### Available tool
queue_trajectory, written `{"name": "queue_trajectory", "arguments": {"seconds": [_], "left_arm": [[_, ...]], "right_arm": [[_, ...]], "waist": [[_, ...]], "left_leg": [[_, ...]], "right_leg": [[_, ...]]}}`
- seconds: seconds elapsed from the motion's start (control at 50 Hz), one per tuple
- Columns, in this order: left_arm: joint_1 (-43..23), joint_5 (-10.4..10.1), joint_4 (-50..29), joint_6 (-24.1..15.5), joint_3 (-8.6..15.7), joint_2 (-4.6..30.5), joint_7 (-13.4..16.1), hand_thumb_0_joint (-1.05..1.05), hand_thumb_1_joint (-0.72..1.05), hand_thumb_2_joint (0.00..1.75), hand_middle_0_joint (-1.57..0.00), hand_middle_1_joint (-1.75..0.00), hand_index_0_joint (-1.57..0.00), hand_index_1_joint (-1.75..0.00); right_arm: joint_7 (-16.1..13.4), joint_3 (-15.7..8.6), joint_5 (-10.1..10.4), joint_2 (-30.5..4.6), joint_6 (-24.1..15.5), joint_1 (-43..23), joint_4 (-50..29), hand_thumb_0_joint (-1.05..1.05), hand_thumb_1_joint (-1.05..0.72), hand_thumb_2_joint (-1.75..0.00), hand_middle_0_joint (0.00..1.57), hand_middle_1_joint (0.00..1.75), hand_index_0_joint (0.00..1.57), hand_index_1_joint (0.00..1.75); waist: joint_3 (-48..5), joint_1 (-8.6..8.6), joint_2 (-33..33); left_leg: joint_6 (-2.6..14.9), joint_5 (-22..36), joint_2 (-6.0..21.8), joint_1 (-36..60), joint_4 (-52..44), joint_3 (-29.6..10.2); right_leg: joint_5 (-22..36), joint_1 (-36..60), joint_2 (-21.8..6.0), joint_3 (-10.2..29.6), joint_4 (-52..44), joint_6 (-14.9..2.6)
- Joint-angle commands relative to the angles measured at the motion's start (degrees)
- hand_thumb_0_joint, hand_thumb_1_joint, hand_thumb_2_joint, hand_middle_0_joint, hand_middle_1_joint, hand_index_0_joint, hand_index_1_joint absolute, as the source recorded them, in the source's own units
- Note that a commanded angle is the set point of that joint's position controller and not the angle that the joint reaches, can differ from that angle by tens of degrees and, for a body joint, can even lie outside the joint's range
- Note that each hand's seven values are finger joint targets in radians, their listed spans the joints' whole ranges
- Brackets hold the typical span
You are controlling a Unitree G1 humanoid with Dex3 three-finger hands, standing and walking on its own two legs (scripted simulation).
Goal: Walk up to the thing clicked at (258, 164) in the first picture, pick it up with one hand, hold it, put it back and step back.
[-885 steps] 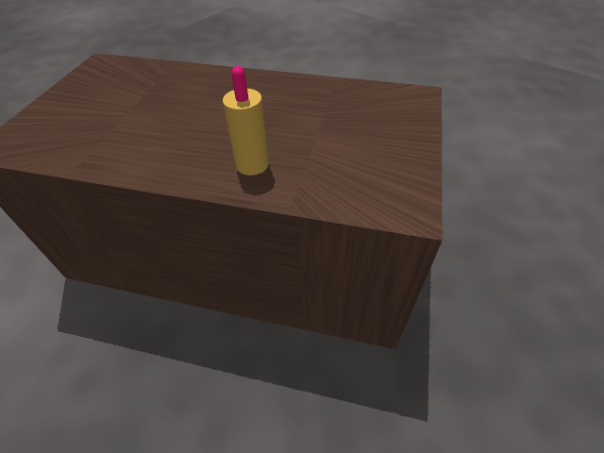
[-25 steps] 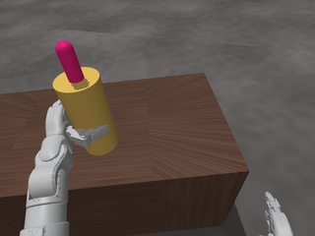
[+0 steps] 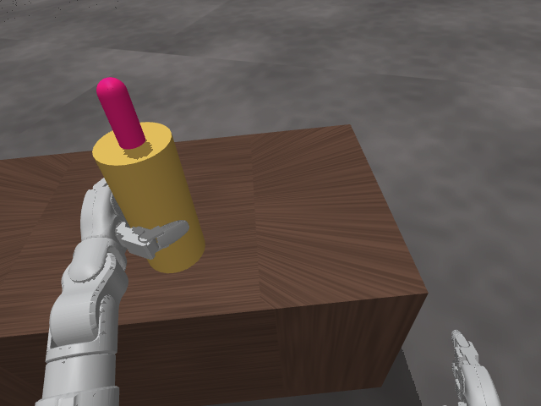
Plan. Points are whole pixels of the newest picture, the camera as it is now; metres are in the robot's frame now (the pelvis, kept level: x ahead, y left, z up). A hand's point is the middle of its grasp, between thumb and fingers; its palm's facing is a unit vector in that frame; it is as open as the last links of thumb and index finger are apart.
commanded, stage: hold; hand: left
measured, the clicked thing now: (149, 182) +0.35 +0.16 +0.21
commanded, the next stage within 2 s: crouch in 0.52 s
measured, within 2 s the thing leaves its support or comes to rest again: neither
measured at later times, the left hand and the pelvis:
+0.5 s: hand (154, 216) +0.34 +0.17 +0.15, palm faces +0.16 -0.99 +0.02, open 11.7 cm; pelvis +0.00 +0.00 +0.00, yaw +0 degrees
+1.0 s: hand (161, 218) +0.37 +0.18 +0.12, palm faces +0.21 -0.98 +0.02, open 11.8 cm; pelvis +0.00 +0.00 +0.00, yaw +0 degrees
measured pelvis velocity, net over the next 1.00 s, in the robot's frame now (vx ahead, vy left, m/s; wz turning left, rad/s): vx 0.00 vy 0.00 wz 0.00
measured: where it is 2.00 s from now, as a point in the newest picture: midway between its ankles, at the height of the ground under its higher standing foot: outside the picture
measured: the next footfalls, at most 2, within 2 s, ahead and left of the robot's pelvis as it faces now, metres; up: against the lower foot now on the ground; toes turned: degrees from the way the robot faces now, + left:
none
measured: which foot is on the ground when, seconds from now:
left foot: down 0.00-1.00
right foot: down 0.00-1.00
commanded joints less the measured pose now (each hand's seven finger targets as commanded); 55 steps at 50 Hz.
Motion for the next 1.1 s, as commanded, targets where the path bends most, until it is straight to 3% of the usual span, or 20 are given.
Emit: {"name": "queue_trajectory", "arguments": {"seconds": [0.0, 0.12, 0.24, 0.26, 0.28, 0.3, 0.32, 0.4, 0.46, 0.56, 0.6, 0.64, 0.7, 0.72, 0.76, 0.8, 0.88, 0.94, 1.02, 1.08], "left_arm": [[-20.13, 0.19, -17.49, -5.53, 2.02, 7.93, 0.28, 0.00, -0.08, 1.18, -1.22, -1.38, -1.25, -1.38], [-22.22, 1.96, -24.59, -9.24, 1.95, 9.98, 2.81, 0.00, -0.08, 1.19, -1.23, -1.38, -1.25, -1.39], [-18.84, 1.02, -14.18, -6.70, 1.85, 8.23, 1.76, 0.00, -0.06, 1.25, -1.29, -1.44, -1.30, -1.46], [-17.14, 0.77, -10.93, -5.59, 2.25, 8.15, 1.39, 0.00, -0.06, 1.26, -1.29, -1.46, -1.32, -1.46], [-16.06, 0.67, -9.20, -4.69, 0.70, 6.59, 0.76, 0.00, -0.03, 1.26, -1.30, -1.46, -1.32, -1.46], [-15.44, 0.18, -8.07, -4.06, 1.53, 6.76, 0.32, 0.00, -0.02, 1.27, -1.30, -1.47, -1.33, -1.47], [-13.87, 0.01, -7.08, -3.31, 1.76, 6.85, -0.06, 0.00, -0.02, 1.26, -1.30, -1.46, -1.32, -1.46], [-17.89, -0.62, -14.03, -3.71, 1.48, 6.78, -0.94, 0.00, -0.03, 1.23, -1.26, -1.43, -1.29, -1.42], [-20.95, 0.09, -18.71, -5.78, 1.94, 8.01, 0.22, 0.00, -0.03, 1.19, -1.20, -1.38, -1.24, -1.37], [-21.47, 1.59, -25.35, -8.54, 1.09, 8.10, 2.63, 0.00, -0.08, 1.18, -1.20, -1.36, -1.22, -1.37], [-21.02, 2.11, -23.08, -8.40, 0.44, 7.99, 2.81, 0.00, -0.04, 1.26, -1.22, -1.42, -1.24, -1.43], [-21.16, 2.17, -19.77, -7.57, -0.74, 6.96, 2.46, 0.00, -0.04, 1.19, -1.25, -1.38, -1.27, -1.38], [-16.04, 1.16, -10.78, -5.15, -0.13, 5.02, 1.62, 0.00, -0.06, 1.24, -1.32, -1.45, -1.34, -1.46], [-15.00, 0.93, -8.40, -4.32, 0.69, 5.74, 1.30, 0.00, -0.04, 1.26, -1.34, -1.47, -1.36, -1.47], [-15.46, 0.69, -5.26, -3.50, 2.10, 7.27, 0.47, 0.00, -0.02, 1.26, -1.35, -1.48, -1.37, -1.48], [-17.79, 0.88, -4.58, -3.88, 2.42, 7.97, -0.03, 0.00, -0.02, 1.26, -1.34, -1.48, -1.37, -1.47], [-25.95, 1.02, -5.12, -8.99, 4.55, 10.26, 0.28, 0.00, -0.01, 1.21, -1.25, -1.39, -1.28, -1.39], [-34.33, 1.85, -2.38, -15.32, 3.96, 11.85, 0.48, 0.00, 0.00, 1.19, -1.21, -1.36, -1.24, -1.36], [-35.67, 2.75, 6.02, -22.04, 3.13, 12.99, 0.09, 0.00, -0.01, 1.18, -1.23, -1.35, -1.26, -1.35], [-38.51, 2.53, 12.81, -24.66, 3.84, 14.81, -0.02, 0.00, -0.05, 1.20, -1.25, -1.37, -1.27, -1.37]], "right_arm": [[0.19, -3.38, 0.18, -7.79, -3.17, -2.97, -10.01, 0.00, 0.51, -0.06, 0.05, 0.05, 0.05, 0.05], [-1.37, -3.03, -0.49, -8.14, -4.18, -7.39, -12.95, 0.00, 0.49, -0.07, 0.05, 0.05, 0.05, 0.05], [-1.93, -2.29, -0.72, -6.85, -3.29, -8.00, -8.09, 0.00, 0.49, -0.07, 0.05, 0.05, 0.05, 0.05], [-1.76, -2.50, -0.57, -7.04, -3.17, -7.67, -7.34, 0.00, 0.50, -0.06, 0.05, 0.05, 0.05, 0.05], [-1.37, -1.82, -0.37, -6.04, -2.90, -6.05, -6.09, 0.00, 0.51, -0.06, 0.05, 0.05, 0.05, 0.05], [-1.04, -1.26, -0.23, -5.62, -2.77, -5.13, -6.27, 0.00, 0.51, -0.06, 0.05, 0.05, 0.05, 0.05], [-0.85, -2.46, -0.11, -7.26, -2.89, -4.94, -6.64, 0.00, 0.51, -0.06, 0.05, 0.05, 0.05, 0.05], [0.25, -2.92, 0.17, -7.75, -3.08, -3.00, -10.48, 0.00, 0.52, -0.06, 0.05, 0.05, 0.05, 0.05], [0.02, -3.90, -0.02, -8.39, -3.34, -2.77, -10.50, 0.00, 0.51, -0.06, 0.05, 0.05, 0.05, 0.05], [-1.21, -1.84, -0.56, -6.57, -4.38, -6.48, -12.22, 0.00, 0.50, -0.07, 0.05, 0.05, 0.05, 0.05], [-1.82, -1.96, -0.79, -6.82, -4.18, -6.90, -11.24, 0.00, 0.51, -0.07, 0.05, 0.05, 0.05, 0.05], [-1.89, -1.48, -1.00, -6.14, -3.82, -6.92, -9.04, 0.00, 0.52, -0.05, 0.05, 0.05, 0.05, 0.05], [-1.45, 0.16, -0.83, -4.57, -3.29, -7.24, -9.25, 0.00, 0.53, -0.05, 0.05, 0.05, 0.05, 0.05], [-1.18, -0.30, -0.59, -4.96, -3.11, -6.77, -8.47, 0.00, 0.54, -0.05, 0.05, 0.05, 0.05, 0.05], [-0.85, -1.90, -0.43, -6.89, -2.72, -4.64, -7.12, 0.00, 0.55, -0.05, 0.05, 0.05, 0.05, 0.05], [-0.06, -1.81, -0.31, -6.50, -2.83, -4.03, -7.01, 0.00, 0.55, -0.04, 0.05, 0.05, 0.05, 0.05], [0.59, -1.46, -0.54, -6.14, -3.84, -2.96, -9.33, 0.00, 0.55, -0.05, 0.05, 0.05, 0.05, 0.05], [0.33, -0.91, -0.77, -5.81, -5.17, -6.49, -8.06, 0.00, 0.55, -0.05, 0.05, 0.05, 0.05, 0.05], [-0.65, -1.65, -1.11, -7.74, -5.48, -6.73, -9.49, 0.00, 0.54, -0.05, 0.05, 0.05, 0.05, 0.05], [-0.87, -1.95, -1.30, -8.49, -4.57, -5.64, -8.61, 0.00, 0.54, -0.05, 0.05, 0.05, 0.05, 0.05]], "waist": [[-11.13, -0.36, -3.29], [-17.09, 0.00, 0.15], [-11.41, -0.17, -2.76], [-8.06, -0.02, -3.83], [-6.51, -0.48, -3.49], [-5.54, -0.14, -4.26], [-4.53, -0.17, -4.93], [-9.02, -0.49, -5.50], [-11.68, -0.76, -4.36], [-15.72, 0.08, -1.60], [-14.88, -0.03, -1.20], [-13.37, -0.43, -0.25], [-8.49, -0.15, -4.56], [-6.82, 0.39, -4.68], [-4.32, -0.43, -6.55], [-4.55, -0.70, -6.55], [-9.01, -1.75, -7.90], [-12.97, -2.40, -5.58], [-18.80, -3.96, -3.92], [-20.43, -3.47, -1.93]], "left_leg": [[1.46, 11.24, -1.18, 9.12, -3.34, 1.30], [1.19, 13.62, -1.06, 11.70, -1.95, 0.87], [1.54, 10.73, -1.16, 8.25, -2.89, 1.01], [1.54, 9.31, -1.13, 6.81, -3.52, 1.15], [1.55, 8.54, -1.14, 6.56, -3.98, 1.30], [1.57, 8.31, -1.06, 5.87, -4.20, 1.30], [1.43, 7.49, -0.92, 5.55, -4.66, 1.30], [1.57, 9.84, -0.92, 8.05, -4.13, 1.39], [1.70, 12.10, -1.21, 9.58, -3.13, 1.49], [1.36, 13.93, -1.18, 11.19, -2.12, 1.11], [1.15, 13.35, -1.03, 10.94, -2.37, 0.89], [1.07, 12.09, -0.96, 10.45, -2.75, 0.82], [1.53, 10.14, -0.94, 7.51, -3.60, 0.93], [1.57, 9.64, -1.11, 6.22, -3.98, 1.09], [1.72, 8.08, -1.17, 5.67, -4.39, 1.48], [1.93, 7.87, -1.56, 5.66, -3.99, 1.96], [2.19, 9.26, -1.42, 7.11, -2.95, 1.80], [2.25, 10.30, -1.57, 6.82, -0.62, 1.71], [2.13, 10.78, -1.18, 7.78, 1.99, 1.16], [1.79, 12.43, -0.68, 7.45, 3.36, 0.80]], "right_leg": [[13.61, -2.54, 2.02, -2.99, -4.59, -1.27], [15.34, 0.33, 1.76, -2.36, -4.02, -1.17], [13.85, -0.27, 1.73, -2.47, -5.08, -0.89], [12.40, -1.68, 1.92, -2.70, -5.50, -0.95], [11.78, -2.72, 2.01, -2.79, -5.71, -1.11], [11.38, -2.96, 2.07, -3.02, -6.10, -1.10], [10.54, -3.23, 2.37, -3.32, -6.16, -1.20], [12.59, -2.15, 2.41, -3.30, -5.71, -1.19], [14.82, -1.46, 1.93, -2.72, -5.09, -0.92], [15.84, 0.62, 1.70, -2.45, -4.26, -1.01], [15.12, 0.27, 1.90, -2.52, -4.33, -1.10], [14.34, -0.30, 1.90, -2.58, -4.47, -1.12], [13.02, -0.80, 2.04, -2.93, -5.49, -0.98], [12.58, -1.30, 1.96, -2.94, -5.89, -1.07], [11.38, -2.97, 2.02, -2.91, -6.76, -0.91], [11.56, -4.03, 1.65, -2.46, -6.87, -0.77], [13.15, -3.79, 1.68, -1.94, -5.85, -0.42], [14.90, -5.05, 1.09, -1.10, -3.39, -0.19], [15.64, -6.79, 0.88, -0.96, -0.80, -0.35], [16.37, -8.15, 1.10, -1.35, 0.52, -0.70]]}}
